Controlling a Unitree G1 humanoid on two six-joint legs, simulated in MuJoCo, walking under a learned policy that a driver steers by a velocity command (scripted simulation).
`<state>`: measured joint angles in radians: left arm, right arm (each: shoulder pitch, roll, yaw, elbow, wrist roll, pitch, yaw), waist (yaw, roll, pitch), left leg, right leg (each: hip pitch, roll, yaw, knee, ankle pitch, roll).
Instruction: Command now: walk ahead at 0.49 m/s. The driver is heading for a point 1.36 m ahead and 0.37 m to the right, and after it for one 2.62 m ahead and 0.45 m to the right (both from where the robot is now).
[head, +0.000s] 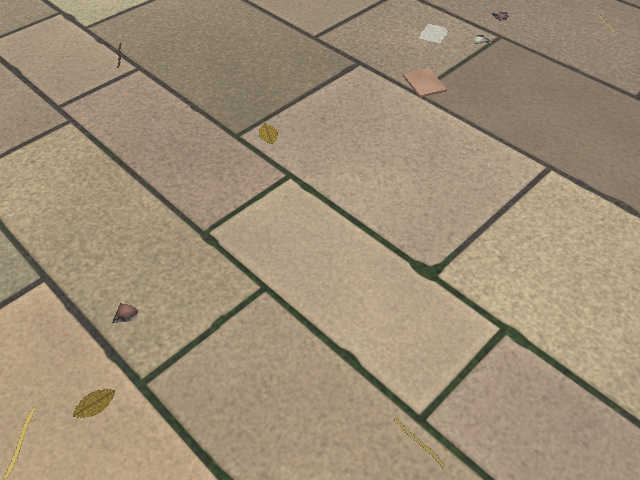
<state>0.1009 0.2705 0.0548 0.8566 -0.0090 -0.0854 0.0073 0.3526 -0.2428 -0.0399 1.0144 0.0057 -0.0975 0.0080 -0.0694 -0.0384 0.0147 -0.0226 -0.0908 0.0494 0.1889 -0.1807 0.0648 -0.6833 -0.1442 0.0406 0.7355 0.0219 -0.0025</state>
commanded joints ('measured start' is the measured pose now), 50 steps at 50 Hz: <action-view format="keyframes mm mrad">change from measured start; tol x32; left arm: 1 -104 27 -6 -74 -6 -12 -15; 11 359 278 72 18 6 -15 -38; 50 163 51 33 15 -19 38 6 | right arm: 1 12 -167 -29 -39 11 -8 -11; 32 -457 -76 -9 -231 14 -2 24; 39 83 -300 -93 -93 0 0 21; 50 -139 -128 -45 -93 -25 -32 -5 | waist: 1 -2 71 71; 9 176 104 -135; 11 142 -291 -408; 32 143 -15 80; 39 -13 328 -384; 50 72 89 24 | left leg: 1 -97 263 -121 -98 175 141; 9 41 270 -72 382 646 58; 12 -671 68 -187 1125 -391 -9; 34 -618 161 -58 310 160 -7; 37 -181 91 1 288 137 57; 39 450 490 -684 205 -70 277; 50 -120 332 -67 -81 215 126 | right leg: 1 74 41 -44 -134 105 4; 9 505 129 -82 -247 -68 -118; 11 1109 -262 641 -369 -285 -341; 19 542 -84 160 -595 25 -239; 37 724 -48 -32 -194 484 -118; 40 -10 170 106 567 -611 -44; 50 -1 1 93 279 -120 -22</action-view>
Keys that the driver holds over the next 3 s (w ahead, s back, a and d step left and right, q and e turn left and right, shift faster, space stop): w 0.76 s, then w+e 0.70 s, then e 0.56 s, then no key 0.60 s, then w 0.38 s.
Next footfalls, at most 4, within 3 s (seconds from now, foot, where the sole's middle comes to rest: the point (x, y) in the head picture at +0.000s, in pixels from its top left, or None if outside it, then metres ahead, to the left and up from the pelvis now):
0.18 right None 0.30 -0.15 -0.78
0.74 left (275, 430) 0.61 0.09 -0.78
1.32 right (377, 317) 0.89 -0.17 -0.78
1.76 left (336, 231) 1.18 -0.09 -0.78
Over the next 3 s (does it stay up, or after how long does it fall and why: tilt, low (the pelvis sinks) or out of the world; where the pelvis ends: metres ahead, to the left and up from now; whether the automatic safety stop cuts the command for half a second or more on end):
stays up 1.06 -0.18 -0.02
